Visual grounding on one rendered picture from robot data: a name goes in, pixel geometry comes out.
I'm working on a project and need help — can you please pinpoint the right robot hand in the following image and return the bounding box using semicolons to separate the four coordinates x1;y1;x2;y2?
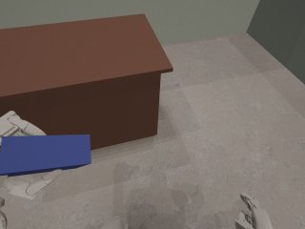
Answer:
235;192;274;229

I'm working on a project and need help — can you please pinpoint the sponge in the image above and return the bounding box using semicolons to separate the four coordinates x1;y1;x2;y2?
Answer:
0;135;92;177

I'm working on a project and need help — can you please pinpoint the left robot hand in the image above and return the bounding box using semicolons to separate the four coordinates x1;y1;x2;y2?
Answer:
0;111;63;199

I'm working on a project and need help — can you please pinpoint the table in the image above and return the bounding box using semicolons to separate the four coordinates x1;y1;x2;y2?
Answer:
0;13;173;150

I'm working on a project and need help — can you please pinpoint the robot left thigh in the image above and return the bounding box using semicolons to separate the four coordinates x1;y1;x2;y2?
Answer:
99;219;129;229

